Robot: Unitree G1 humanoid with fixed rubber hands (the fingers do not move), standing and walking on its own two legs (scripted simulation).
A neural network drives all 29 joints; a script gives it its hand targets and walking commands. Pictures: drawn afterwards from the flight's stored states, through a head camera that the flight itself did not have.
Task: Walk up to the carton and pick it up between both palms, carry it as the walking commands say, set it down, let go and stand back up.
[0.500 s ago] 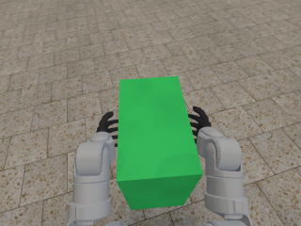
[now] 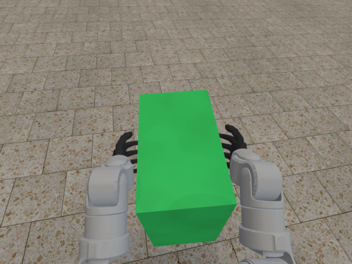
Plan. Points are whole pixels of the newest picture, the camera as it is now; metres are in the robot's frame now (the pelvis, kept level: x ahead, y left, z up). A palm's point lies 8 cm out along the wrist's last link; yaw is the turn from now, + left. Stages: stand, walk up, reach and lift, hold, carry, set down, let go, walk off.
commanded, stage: carry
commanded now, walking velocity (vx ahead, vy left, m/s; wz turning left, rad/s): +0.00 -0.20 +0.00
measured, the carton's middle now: (179, 171) +0.32 +0.01 +0.03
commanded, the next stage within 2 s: none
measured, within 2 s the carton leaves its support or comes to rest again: neither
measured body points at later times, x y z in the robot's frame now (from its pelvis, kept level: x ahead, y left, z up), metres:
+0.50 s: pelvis -0.04 -0.12 -0.01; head -0.04 -0.14 +0.44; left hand +0.27 +0.00 +0.08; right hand +0.28 -0.25 +0.08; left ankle -0.07 +0.02 -0.67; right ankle +0.01 -0.15 -0.74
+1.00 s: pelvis -0.07 -0.17 +0.00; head -0.07 -0.15 +0.45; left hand +0.23 -0.03 +0.07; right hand +0.25 -0.27 +0.10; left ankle -0.11 -0.01 -0.74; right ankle -0.06 -0.29 -0.71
